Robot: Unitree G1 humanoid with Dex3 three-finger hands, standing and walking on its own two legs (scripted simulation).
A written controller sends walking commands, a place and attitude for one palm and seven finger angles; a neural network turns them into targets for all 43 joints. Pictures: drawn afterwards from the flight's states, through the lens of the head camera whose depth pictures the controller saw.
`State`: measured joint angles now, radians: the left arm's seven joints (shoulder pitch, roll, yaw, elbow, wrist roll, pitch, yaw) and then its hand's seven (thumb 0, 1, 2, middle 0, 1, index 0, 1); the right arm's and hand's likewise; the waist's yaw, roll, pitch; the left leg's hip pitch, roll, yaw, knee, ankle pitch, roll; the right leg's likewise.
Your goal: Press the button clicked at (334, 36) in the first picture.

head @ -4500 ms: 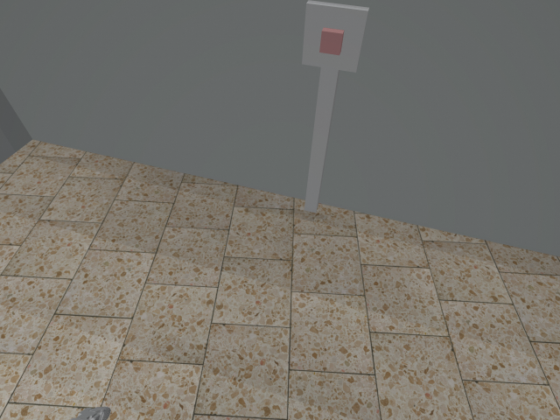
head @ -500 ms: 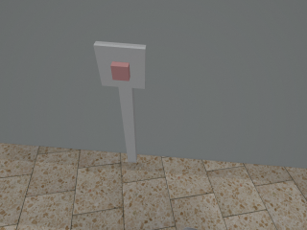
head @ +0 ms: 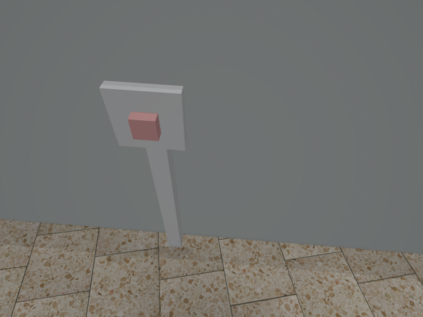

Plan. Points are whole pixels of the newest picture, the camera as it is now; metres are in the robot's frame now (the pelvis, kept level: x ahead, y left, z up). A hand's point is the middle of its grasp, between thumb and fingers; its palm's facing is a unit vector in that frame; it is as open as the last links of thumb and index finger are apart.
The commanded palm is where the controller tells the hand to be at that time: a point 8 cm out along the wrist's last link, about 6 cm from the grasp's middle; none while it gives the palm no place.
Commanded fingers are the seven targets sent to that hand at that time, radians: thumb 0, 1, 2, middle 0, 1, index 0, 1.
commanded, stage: come to a stop and stand still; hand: left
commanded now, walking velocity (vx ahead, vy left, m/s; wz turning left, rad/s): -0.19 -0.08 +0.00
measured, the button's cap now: (145, 125) +0.51 +0.20 +0.06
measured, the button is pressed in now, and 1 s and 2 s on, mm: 0 0 0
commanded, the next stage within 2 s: look again from close up in 0.80 s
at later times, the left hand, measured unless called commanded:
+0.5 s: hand out of the picture +0.00 +0.15 -0.16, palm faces +0.02 -0.97 -0.24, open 7.4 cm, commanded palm none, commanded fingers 0.00 0.90 0.90 -0.20 -0.30 -0.20 -0.30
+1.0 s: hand out of the picture -0.04 +0.14 -0.17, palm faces +0.01 -0.99 -0.17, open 7.4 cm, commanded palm none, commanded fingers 0.00 0.90 0.90 -0.20 -0.30 -0.20 -0.30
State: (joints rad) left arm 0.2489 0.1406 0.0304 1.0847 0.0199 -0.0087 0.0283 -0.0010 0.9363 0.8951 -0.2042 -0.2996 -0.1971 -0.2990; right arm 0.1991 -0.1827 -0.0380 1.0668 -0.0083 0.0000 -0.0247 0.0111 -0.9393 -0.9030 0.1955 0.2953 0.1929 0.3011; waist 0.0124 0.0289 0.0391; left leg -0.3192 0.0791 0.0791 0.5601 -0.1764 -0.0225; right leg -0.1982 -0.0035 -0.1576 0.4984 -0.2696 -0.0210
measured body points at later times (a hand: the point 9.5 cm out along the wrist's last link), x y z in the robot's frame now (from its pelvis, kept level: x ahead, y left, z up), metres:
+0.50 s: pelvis -0.03 -0.04 +0.00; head -0.03 -0.06 +0.45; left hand +0.00 +0.20 -0.14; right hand +0.01 -0.27 -0.16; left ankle +0.01 +0.11 -0.72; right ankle -0.04 -0.13 -0.73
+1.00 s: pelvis -0.04 -0.03 +0.00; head -0.03 -0.03 +0.45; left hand -0.04 +0.19 -0.16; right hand -0.07 -0.25 -0.15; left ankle -0.01 +0.11 -0.73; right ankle -0.04 -0.13 -0.73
